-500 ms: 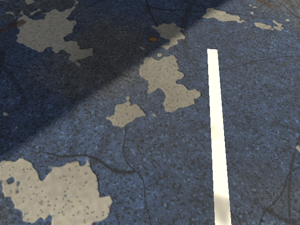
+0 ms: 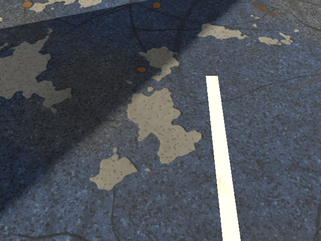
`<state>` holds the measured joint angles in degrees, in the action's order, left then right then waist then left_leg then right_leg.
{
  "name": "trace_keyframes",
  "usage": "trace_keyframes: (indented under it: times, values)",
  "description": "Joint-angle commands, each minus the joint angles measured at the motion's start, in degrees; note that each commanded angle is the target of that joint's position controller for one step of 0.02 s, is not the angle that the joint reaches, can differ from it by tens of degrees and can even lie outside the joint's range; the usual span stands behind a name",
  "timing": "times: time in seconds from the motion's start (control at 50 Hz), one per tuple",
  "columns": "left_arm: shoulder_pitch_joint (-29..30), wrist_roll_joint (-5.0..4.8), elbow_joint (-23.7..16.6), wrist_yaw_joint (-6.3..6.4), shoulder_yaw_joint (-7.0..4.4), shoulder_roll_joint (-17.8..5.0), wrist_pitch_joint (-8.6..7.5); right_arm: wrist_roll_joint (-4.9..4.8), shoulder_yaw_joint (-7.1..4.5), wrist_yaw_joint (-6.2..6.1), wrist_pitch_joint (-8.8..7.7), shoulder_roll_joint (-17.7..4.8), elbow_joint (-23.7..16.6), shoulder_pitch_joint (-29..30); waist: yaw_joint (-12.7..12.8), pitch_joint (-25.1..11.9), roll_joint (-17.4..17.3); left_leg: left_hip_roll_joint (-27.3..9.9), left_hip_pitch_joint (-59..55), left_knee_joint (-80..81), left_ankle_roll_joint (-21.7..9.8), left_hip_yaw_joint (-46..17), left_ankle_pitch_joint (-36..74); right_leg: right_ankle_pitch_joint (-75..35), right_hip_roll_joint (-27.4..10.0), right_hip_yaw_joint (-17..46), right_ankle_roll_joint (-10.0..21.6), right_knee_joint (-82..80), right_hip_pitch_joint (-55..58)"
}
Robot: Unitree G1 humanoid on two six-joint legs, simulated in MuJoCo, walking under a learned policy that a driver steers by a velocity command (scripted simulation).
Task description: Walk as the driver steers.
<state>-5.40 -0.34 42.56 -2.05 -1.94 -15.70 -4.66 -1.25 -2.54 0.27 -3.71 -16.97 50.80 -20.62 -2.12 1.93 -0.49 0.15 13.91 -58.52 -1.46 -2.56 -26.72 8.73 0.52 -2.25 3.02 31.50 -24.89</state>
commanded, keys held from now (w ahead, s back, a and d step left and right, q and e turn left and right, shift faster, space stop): w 0.20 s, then w+q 0.48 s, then q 0.32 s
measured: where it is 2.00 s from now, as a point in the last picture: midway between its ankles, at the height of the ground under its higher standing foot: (139, 210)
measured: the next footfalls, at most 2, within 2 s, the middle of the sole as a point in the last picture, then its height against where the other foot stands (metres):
left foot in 0.44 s outside the picture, level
right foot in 0.92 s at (156, 183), level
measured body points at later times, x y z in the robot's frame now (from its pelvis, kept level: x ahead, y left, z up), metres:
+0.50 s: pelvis +0.28 +0.05 -0.01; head +0.32 +0.07 +0.44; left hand +0.28 +0.34 -0.14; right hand +0.50 -0.18 -0.10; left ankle +0.37 +0.15 -0.73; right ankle +0.10 -0.09 -0.68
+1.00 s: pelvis +0.53 +0.07 +0.00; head +0.57 +0.08 +0.44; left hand +0.65 +0.38 -0.08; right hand +0.70 -0.18 -0.12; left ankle +0.38 +0.14 -0.66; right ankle +0.68 +0.02 -0.73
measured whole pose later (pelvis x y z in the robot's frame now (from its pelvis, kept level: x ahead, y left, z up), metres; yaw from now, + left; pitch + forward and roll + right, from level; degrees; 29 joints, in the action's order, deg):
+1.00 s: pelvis +0.53 +0.07 +0.00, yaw +24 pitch +2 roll +0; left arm -1.3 1.2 40.1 0.0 -2.2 -15.1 -4.2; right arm -1.2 -4.2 -2.0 0.5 -17.9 43.0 -17.4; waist -3.8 2.8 -1.1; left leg 6.9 19.0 -60.9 1.0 -9.8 -33.8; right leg 5.1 2.0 1.0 1.5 29.2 -26.4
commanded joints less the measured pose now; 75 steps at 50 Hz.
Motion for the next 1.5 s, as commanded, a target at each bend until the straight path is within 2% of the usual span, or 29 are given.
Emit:
trace_keyframes:
  times: [0.02,0.1,0.18,0.26,0.38,0.44,0.46,0.48,0.5,0.52,0.56,0.62,0.7,0.76,0.82,0.9,0.92,0.94,0.96,1.0,1.06,1.14,1.24,1.3,1.32,1.34,1.36,1.38,1.5]
  values:
    - [-9.1,0.33,-0.08,0.42,-2.24,-7.82,0.12,-0.25,-1.58,-0.02,-2.17,-7.47,-6.47,5.6,5.43,-4.72,4.1,-5.79,28.14,-10.12,-0.71,-1.33,5.47,7.32,-16.85,25.01,10.6,-17.94,25.1]
    - [-6.63,0.62,0.58,0.23,-2.08,-6.78,-1.2,0.77,-1.32,-0.54,-0.07,-3.77,-5.08,2.79,1.18,-2.59,5.75,-8.27,20.41,-2.88,1.07,-1.07,12.68,-4.91,-13.12,14.99,10.68,-23.35,14.21]
    - [-9.57,0.34,2.67,1.19,-2.65,-8.58,-1.07,1.28,-0.95,-0.44,-0.24,-2.84,-7.25,10.41,2.77,-0.35,3.88,-8.26,23.8,10.67,2.56,-0.5,24.56,-10.05,-11.84,9.34,9.99,-25.03,15.46]
    - [-12.61,0.03,4.63,1.81,-3.01,-10.04,-0.7,0.47,-0.18,0.73,-0.87,-1.65,-8.57,17.27,5.6,0.91,3.81,-6.07,20.64,22.42,2.08,1.91,33.63,-8.46,-11.45,4.2,8.28,-25.83,17.7]
    - [-14.32,-0.4,7.43,2.39,-3.83,-10.81,1.04,0.07,-0.51,2.62,-0.75,-3.3,-11.68,21.54,5.59,2.02,3.71,-4.01,22.74,27.28,-2.14,1.74,24.67,-17.03,-16.42,0.89,5.89,-20.28,30.57]
    - [-12.24,-0.07,6.3,3.4,-3.82,-10.98,2.44,0.41,-3.52,2.4,-0.43,-8.13,-8.17,6.79,-2.22,-7.55,3.59,2.15,1.0,29.21,-5.84,6.46,21.69,-40.9,-12.71,-4.71,2.09,1.37,28.09]
    - [-13.27,1.23,4.45,3.96,-2.77,-9.12,2.38,0.34,-5.26,1.67,-0.02,-13.04,-6.48,-2.73,-5.25,-14.32,-3.51,-6.17,-16.26,28.71,-9.67,-6.96,23.24,-26.34,-9.8,-6.29,-0.29,19.75,14.8]
    - [-18.86,2.19,2.77,2.79,-0.31,-1.7,0.79,-0.42,-5.88,1.82,-0.05,-16.86,-6.3,-3.39,-0.18,-19.31,-17.01,-17.91,-34.5,35.67,-20.03,-37.24,9.71,19.76,2.56,-2.12,-3.91,37.89,-10.48]
    - [-14.34,0.31,3.21,1.99,-1.28,-6.86,-1.28,-0.56,-4.25,1.83,-0.29,-11.06,-7.01,-3.99,-3.58,-20.26,-10.08,-18.25,-36.05,40.92,-18.81,-41.45,3.57,23.62,0.69,7.49,-2.74,43.39,-17.18]
    - [-9.05,-1.53,1.23,1.46,-1.91,-9.25,-2.71,0.07,-3.76,1.63,-0.6,-9.42,-7.49,-1.32,-3.82,-13.0,-7.78,-16.55,-30.35,41.77,-16.63,-33.87,8.13,18.42,-1.75,7.56,-1.54,43.0,-20.58]
    - [-5.3,0.09,0.5,2.05,-2.13,-8.9,-3.61,0.61,-3.25,1.41,-0.71,-7.61,-9.12,4.76,-0.7,-6.32,-0.25,-12.78,-16.58,43.07,-14.87,-23.95,20.51,11.14,-5.48,6.9,-1.75,35.18,-16.45]
    - [-6.72,1.06,0.07,2.14,-2.46,-7.62,-1.97,0.89,-2.84,0.77,-0.63,-6.37,-10.42,7.24,2.77,-4.8,-2.59,-10.15,-7.48,46.15,-15.32,-18.96,28.49,8.48,-6.64,6.9,-3.86,28.3,-10.26]
    - [0.14,1.36,-2.44,2.5,-1.98,-5.56,-0.97,0.55,-3.64,-0.78,-0.42,-8.99,-9.73,4.86,1.34,-0.97,-2.37,-7.0,-1.06,47.06,-13.61,-13.43,33.27,-2.86,-4.57,5.36,-6.8,13.84,-9.96]
    - [4.94,1.24,-4.21,2.04,-1.56,-4.11,-1.39,0.34,-4.02,-1.55,0.89,-9.46,-8.74,2.21,-0.56,-2.2,-3.83,-3.33,2.15,42.81,-9.64,-9.74,40.48,-13.56,0.01,3.71,-6.8,2.66,-2.08]
    - [7.12,0.67,-5.59,1.55,-1.98,-5.19,-1.21,-0.11,-4.0,-2.11,2.15,-8.74,-8.0,0.33,-0.96,-3.27,-4.79,-4.19,-0.94,38.5,-7.82,-14.14,37.14,-14.48,1.86,5.67,-5.99,-2.24,0.21]
    - [-0.45,1.46,-3.82,1.68,-3.23,-8.38,-1.94,0.24,-3.74,-2.92,3.15,-7.04,-10.45,4.81,4.0,-6.58,-5.56,-2.73,-5.59,25.12,-4.67,-19.03,36.46,-15.1,-0.12,6.92,-2.62,-9.43,8.26]
    - [-5.17,2.61,-3.58,2.09,-3.69,-11.02,-2.12,0.98,-2.8,-2.71,3.01,-4.29,-12.02,4.53,5.28,-13.41,-0.54,1.02,-0.44,13.19,-2.34,-16.11,26.81,-29.6,-8.12,12.49,0.76,-7.12,21.45]
    - [-6.67,3.51,-4.18,2.52,-3.46,-12.38,-1.28,1.33,-1.91,-2.52,2.83,-0.59,-11.08,-6.65,0.86,-20.12,13.7,9.18,13.58,-2.63,1.33,-10.33,-14.22,-52.66,-23.13,27.94,9.98,-3.1,38.48]
    - [-7.92,1.27,-3.62,2.16,-3.85,-11.65,0.03,0.24,-2.31,-2.1,2.91,-6.04,-10.47,-12.86,0.13,-25.93,17.38,5.51,18.92,-12.98,2.72,-9.05,-16.14,-38.73,-29.69,40.16,15.42,-4.81,40.57]
    - [-1.87,1.09,-5.74,2.68,-2.29,-5.95,1.69,-0.43,-4.1,-2.71,5.04,-11.07,-10.83,-1.82,2.52,-14.03,5.75,1.3,23.04,-16.77,5.74,-5.64,-6.2,-18.56,-21.34,26.77,10.68,-9.05,28.5]
    - [2.54,2.11,-5.07,3.01,-2.19,-6.68,3.03,-0.09,-3.93,-3.18,7.34,-7.56,-12.35,0.83,0.6,-5.25,7.76,-1.25,16.97,-10.82,6.51,-1.86,-0.23,-9.88,-14.28,14.37,8.8,-15.14,11.67]
    - [1.52,1.61,-3.25,3.06,-2.7,-7.4,2.98,0.96,-2.73,-3.09,6.74,-3.94,-13.58,2.37,1.17,-8.09,7.83,-1.93,11.99,0.78,5.92,-0.63,1.8,-16.53,-15.27,10.64,11.85,-16.05,12.83]
    - [1.57,0.46,-1.56,2.47,-3.1,-9.34,4.01,1.15,-2.12,-1.79,6.58,-4.66,-13.85,5.69,2.37,-7.89,8.4,-1.89,4.3,15.24,3.92,1.36,6.84,-6.82,-15.76,9.25,11.48,-16.71,11.97]
    - [1.31,-0.63,0.08,2.15,-2.41,-8.46,4.51,1.56,-2.13,-1.02,6.3,-4.51,-12.37,3.87,0.26,-6.62,7.58,-0.19,-4.98,30.87,1.04,3.45,14.95,-1.32,-13.91,7.9,7.96,-12.96,8.66]
    - [-1.47,-0.72,1.5,1.88,-1.77,-6.71,4.35,1.98,-2.28,-1.06,6.28,-5.78,-12.75,4.14,0.27,-6.24,5.79,-2.03,-9.32,36.12,-0.87,0.42,18.93,1.9,-12.15,6.62,3.99,-10.85,5.71]
    - [-3.2,0.91,1.12,1.29,-0.61,-3.31,3.98,2.61,-2.8,-1.58,6.36,-9.88,-13.59,4.02,2.52,-8.12,-5.09,-12.81,-13.36,39.72,-4.39,-12.57,27.05,9.74,-7.01,0.93,-1.31,-0.41,1.81]
    - [-3.34,1.42,0.44,1.5,-0.45,-2.18,3.7,3.08,-2.45,-1.5,6.28,-10.34,-14.08,9.04,4.56,-5.77,-13.9,-18.49,-3.15,41.54,-11.2,-17.67,22.14,17.23,-2.34,-1.15,-4.37,0.39,2.1]
    - [-0.53,1.6,0.75,1.95,-1.17,-5.88,3.95,3.36,-1.85,-1.2,5.42,-7.3,-15.15,12.35,2.62,-3.65,-10.23,-15.49,1.06,42.86,-11.27,-15.54,15.14,15.54,-3.19,1.1,-5.3,3.88,5.71]
    - [-3.18,1.59,3.63,2.01,-0.97,-6.84,4.17,2.52,-0.47,-0.66,3.11,-3.66,-11.44,11.36,3.27,-4.2,-5.96,-6.4,-0.72,37.62,-2.84,-7.31,16.79,-5.87,-5.16,3.32,-5.44,-7.3,15.0]
Over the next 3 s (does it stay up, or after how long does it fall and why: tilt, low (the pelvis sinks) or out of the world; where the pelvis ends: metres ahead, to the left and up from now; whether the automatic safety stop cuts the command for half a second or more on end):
stays up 0.99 0.36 0.02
